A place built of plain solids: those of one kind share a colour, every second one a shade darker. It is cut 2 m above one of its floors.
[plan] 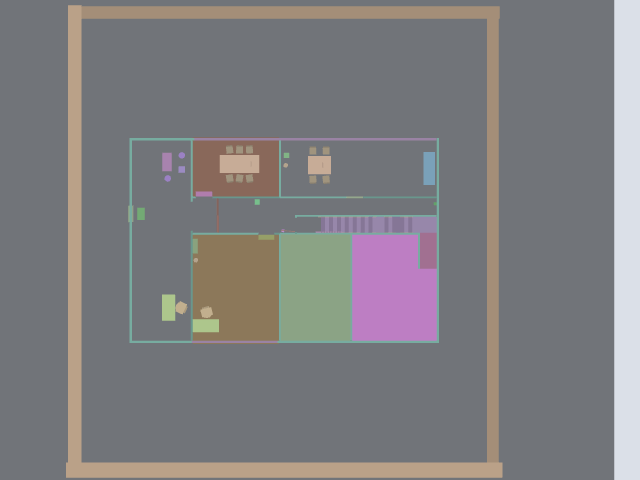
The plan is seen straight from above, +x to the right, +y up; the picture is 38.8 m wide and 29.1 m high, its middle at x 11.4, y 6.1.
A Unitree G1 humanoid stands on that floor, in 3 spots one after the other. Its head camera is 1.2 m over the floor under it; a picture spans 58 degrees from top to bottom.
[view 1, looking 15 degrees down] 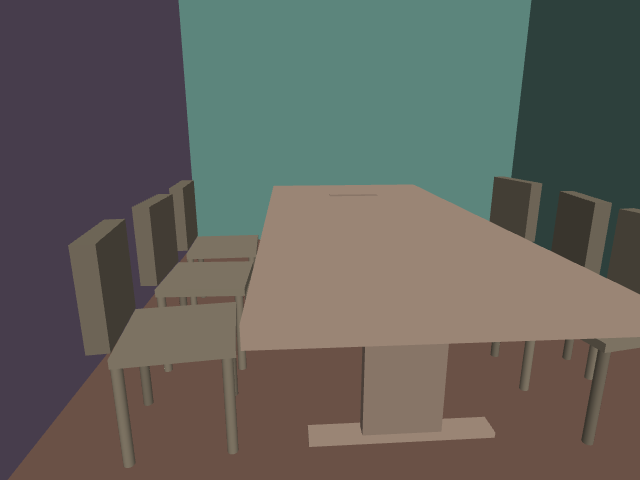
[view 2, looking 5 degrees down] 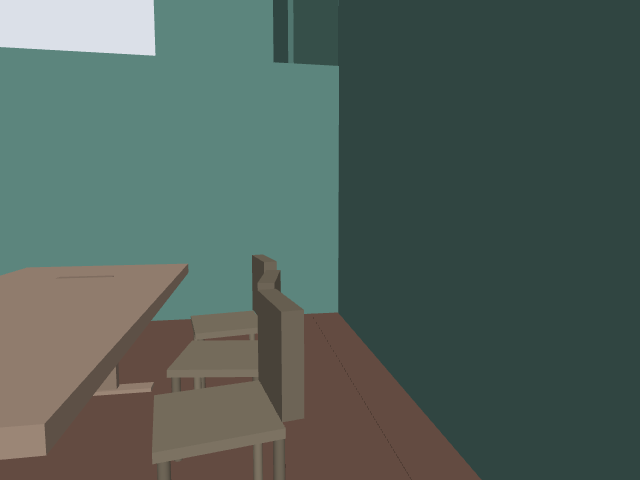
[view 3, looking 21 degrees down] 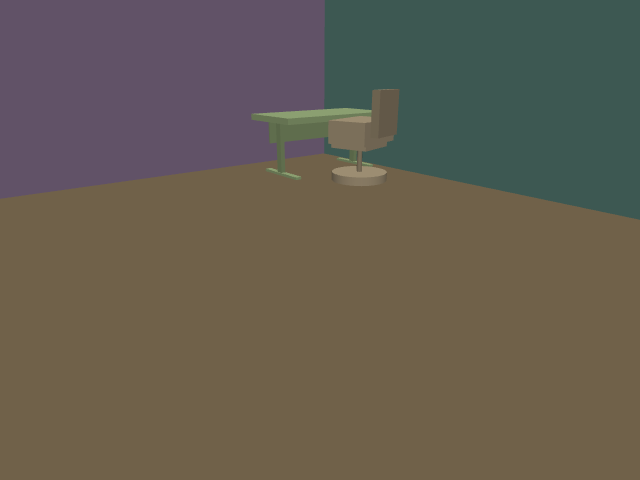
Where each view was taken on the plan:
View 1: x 4.37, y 11.13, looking -4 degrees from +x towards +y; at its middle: meeting_table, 1.78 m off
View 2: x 4.37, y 9.74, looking -10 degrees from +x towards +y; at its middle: wall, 4.62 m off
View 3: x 8.15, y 5.42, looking -129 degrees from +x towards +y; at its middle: cell_level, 3.35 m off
